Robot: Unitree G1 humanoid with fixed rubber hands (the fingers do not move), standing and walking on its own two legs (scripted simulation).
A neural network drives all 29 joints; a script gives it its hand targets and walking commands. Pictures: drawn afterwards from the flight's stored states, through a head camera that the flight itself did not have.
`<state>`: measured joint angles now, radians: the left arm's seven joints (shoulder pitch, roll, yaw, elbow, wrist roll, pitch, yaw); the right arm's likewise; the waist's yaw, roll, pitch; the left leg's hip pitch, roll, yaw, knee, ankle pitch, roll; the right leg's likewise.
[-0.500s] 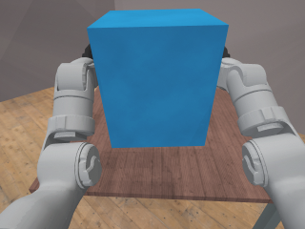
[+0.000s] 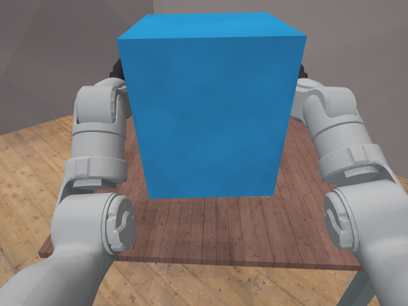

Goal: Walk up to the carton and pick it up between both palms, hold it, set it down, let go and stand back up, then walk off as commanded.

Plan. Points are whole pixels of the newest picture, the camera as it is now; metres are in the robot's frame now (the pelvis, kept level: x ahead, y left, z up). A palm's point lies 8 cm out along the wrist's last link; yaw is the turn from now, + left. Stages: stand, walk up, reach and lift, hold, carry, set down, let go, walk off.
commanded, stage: hold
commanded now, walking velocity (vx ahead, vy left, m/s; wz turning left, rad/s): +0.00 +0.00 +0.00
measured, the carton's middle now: (209, 103) +0.36 -0.01 +0.31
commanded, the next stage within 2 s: none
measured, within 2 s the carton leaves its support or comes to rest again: neither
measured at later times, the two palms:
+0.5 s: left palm (118, 90) +0.38 +0.14 +0.33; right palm (293, 91) +0.37 -0.16 +0.33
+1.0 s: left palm (120, 90) +0.38 +0.14 +0.33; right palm (295, 91) +0.37 -0.16 +0.33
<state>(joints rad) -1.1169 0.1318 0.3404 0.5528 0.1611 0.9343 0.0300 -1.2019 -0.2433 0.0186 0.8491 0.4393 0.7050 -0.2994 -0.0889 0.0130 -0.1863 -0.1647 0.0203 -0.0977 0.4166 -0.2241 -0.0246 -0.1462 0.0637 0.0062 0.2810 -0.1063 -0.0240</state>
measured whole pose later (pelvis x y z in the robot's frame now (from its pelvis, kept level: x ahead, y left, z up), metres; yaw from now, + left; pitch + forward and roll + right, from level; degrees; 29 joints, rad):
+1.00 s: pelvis +0.00 +0.00 +0.00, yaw +0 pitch -1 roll -2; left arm -1.13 0.14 0.33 0.59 0.15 0.92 0.03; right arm -1.21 -0.24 0.02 0.86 0.44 0.71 -0.30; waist -0.09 0.01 -0.20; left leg -0.17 0.02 -0.10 0.42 -0.22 -0.02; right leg -0.15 0.07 0.02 0.28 -0.11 -0.02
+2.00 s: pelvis +0.00 +0.00 +0.00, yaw +0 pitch -1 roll -2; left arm -1.15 0.15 0.34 0.60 0.15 0.92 0.03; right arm -1.23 -0.24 0.01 0.89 0.44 0.71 -0.30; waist -0.10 0.01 -0.20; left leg -0.17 0.01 -0.11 0.42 -0.22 -0.02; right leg -0.15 0.07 0.02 0.28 -0.11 -0.02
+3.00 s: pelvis +0.00 +0.00 +0.00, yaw +1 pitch -1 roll -1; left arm -1.23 0.18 0.39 0.75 0.15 0.77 0.03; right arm -1.31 -0.21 -0.08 1.01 0.36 0.59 -0.28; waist -0.12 0.00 -0.19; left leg -0.16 0.00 -0.11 0.39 -0.21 -0.02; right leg -0.16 0.06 0.03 0.30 -0.12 -0.02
